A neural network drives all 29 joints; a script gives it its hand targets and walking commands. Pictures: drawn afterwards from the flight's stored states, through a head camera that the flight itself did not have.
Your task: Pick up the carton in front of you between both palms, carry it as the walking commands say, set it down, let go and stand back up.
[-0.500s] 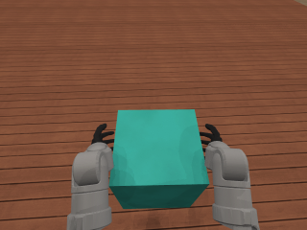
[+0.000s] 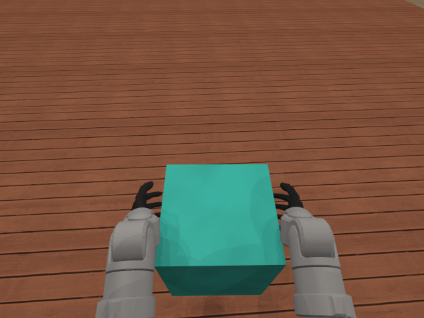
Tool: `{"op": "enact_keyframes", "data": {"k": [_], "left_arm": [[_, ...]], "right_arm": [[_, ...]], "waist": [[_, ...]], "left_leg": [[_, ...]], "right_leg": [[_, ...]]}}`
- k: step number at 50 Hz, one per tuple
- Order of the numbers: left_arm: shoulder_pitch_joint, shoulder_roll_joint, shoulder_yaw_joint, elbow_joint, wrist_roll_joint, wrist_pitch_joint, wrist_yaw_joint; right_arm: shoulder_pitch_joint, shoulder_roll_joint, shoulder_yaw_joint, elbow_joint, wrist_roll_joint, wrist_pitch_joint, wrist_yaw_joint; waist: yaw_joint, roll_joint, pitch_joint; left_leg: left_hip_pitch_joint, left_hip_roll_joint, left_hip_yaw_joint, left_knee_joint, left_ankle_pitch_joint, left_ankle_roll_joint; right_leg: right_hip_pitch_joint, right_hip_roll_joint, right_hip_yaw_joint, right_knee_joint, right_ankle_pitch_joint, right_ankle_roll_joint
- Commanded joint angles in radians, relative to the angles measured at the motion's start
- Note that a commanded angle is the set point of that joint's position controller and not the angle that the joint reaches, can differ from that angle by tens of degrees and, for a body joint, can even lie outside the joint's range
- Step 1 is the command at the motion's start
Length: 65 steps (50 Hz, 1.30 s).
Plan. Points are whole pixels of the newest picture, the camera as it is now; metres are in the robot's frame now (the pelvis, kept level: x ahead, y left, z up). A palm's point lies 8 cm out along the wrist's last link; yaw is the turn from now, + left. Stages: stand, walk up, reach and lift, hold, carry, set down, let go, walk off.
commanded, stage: carry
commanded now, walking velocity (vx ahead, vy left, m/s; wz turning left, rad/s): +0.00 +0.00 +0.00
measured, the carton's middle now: (217, 234) +0.32 +0.00 -0.04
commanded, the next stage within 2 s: hold in 1.24 s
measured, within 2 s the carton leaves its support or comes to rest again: neither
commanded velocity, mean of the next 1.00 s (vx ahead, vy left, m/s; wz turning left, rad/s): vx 0.00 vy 0.00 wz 0.00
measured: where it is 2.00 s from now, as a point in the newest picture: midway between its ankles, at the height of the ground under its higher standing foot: outside the picture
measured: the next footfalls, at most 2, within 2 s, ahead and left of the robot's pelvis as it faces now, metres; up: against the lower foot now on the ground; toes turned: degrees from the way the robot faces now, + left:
none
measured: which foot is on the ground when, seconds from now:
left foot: down 0.00-1.00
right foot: down 0.00-1.00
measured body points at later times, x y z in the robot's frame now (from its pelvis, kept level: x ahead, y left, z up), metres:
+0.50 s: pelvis -0.05 +0.00 +0.00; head -0.08 +0.00 +0.45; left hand +0.26 +0.15 +0.04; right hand +0.26 -0.15 +0.03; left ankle -0.10 +0.09 -0.73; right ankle +0.00 -0.12 -0.73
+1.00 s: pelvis -0.07 +0.01 +0.00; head -0.10 +0.01 +0.45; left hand +0.23 +0.16 +0.04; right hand +0.23 -0.14 +0.03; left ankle -0.10 +0.09 -0.73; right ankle +0.00 -0.12 -0.73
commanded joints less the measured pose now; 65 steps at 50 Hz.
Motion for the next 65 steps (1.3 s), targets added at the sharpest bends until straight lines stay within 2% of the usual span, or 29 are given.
{"op": "enact_keyframes", "data": {"k": [1,5,9,15,20,26,31,37,62,63,64,65], "left_arm": [[-0.447,-1.083,-0.653,0.002,-0.394,-0.063,-0.443],[-0.43,-1.059,-0.634,0.017,-0.362,-0.138,-0.451],[-0.404,-1.033,-0.583,0.073,-0.297,-0.219,-0.457],[-0.421,-0.946,-0.467,0.156,-0.171,-0.335,-0.443],[-0.448,-0.935,-0.41,0.23,-0.127,-0.396,-0.442],[-0.419,-0.958,-0.466,0.194,-0.163,-0.362,-0.441],[-0.392,-0.934,-0.457,0.184,-0.158,-0.329,-0.438],[-0.427,-0.942,-0.476,0.155,-0.176,-0.332,-0.44],[-0.407,-0.939,-0.489,0.14,-0.184,-0.327,-0.439],[-0.35,-0.976,-0.456,0.182,-0.176,-0.342,-0.452],[-0.332,-0.95,-0.442,0.177,-0.133,-0.364,-0.443],[-0.321,-0.947,-0.425,0.178,-0.129,-0.374,-0.435]], "right_arm": [[-0.532,1.064,0.654,-0.046,0.402,-0.092,0.461],[-0.506,1.046,0.635,-0.022,0.361,-0.171,0.464],[-0.482,1.02,0.586,0.026,0.297,-0.257,0.467],[-0.492,0.925,0.472,0.113,0.171,-0.375,0.452],[-0.523,0.916,0.426,0.182,0.133,-0.437,0.453],[-0.497,0.94,0.486,0.139,0.17,-0.403,0.451],[-0.465,0.915,0.477,0.129,0.167,-0.368,0.447],[-0.495,0.927,0.496,0.105,0.182,-0.372,0.447],[-0.471,0.923,0.506,0.096,0.188,-0.368,0.447],[-0.379,0.942,0.485,0.063,0.176,-0.366,0.458],[-0.423,0.906,0.489,0.012,0.17,-0.381,0.466],[-0.442,0.911,0.506,0.016,0.173,-0.383,0.468]], "waist": [[-0.001,0.013,-0.324],[0.001,-0.002,-0.301],[0.003,-0.013,-0.279],[0.005,-0.013,-0.243],[0.007,-0.013,-0.239],[0.006,-0.014,-0.258],[0.005,-0.011,-0.242],[0.005,-0.012,-0.231],[0.004,-0.009,-0.251],[-0.002,0.121,-0.115],[0.022,0.097,-0.152],[0.029,0.047,-0.165]], "left_leg": [[0.07,0.12,-0.062,0.009,0.743,0.002],[0.021,0.108,-0.06,-0.003,0.577,0.006],[-0.005,0.104,-0.067,-0.022,0.459,0.007],[-0.05,0.103,-0.081,-0.066,0.324,0.013],[-0.075,0.103,-0.089,-0.084,0.265,0.019],[-0.079,0.104,-0.092,-0.077,0.262,0.023],[-0.097,0.105,-0.094,-0.084,0.249,0.022],[-0.112,0.106,-0.099,-0.096,0.218,0.027],[-0.108,0.106,-0.097,-0.075,0.281,0.036],[-0.174,-0.07,-0.309,-0.196,0.515,0.036],[-0.1,-0.075,-0.312,-0.168,0.598,0.03],[-0.018,-0.087,-0.305,-0.153,0.659,0.025]], "right_leg": [[0.176,-0.083,0.067,0.034,0.504,-0.024],[0.178,-0.094,0.078,0.016,0.485,-0.027],[0.165,-0.101,0.088,-0.007,0.443,-0.025],[0.143,-0.102,0.096,-0.049,0.33,-0.023],[0.141,-0.102,0.099,-0.067,0.286,-0.024],[0.14,-0.103,0.098,-0.071,0.288,-0.023],[0.127,-0.103,0.098,-0.077,0.272,-0.019],[0.121,-0.101,0.101,-0.087,0.239,-0.015],[0.119,-0.102,0.091,-0.075,0.268,-0.008],[0.429,0.207,0.198,-0.068,0.358,-0.033],[0.401,0.179,0.231,-0.096,0.388,-0.035],[0.371,0.183,0.246,-0.117,0.4,-0.034]]}}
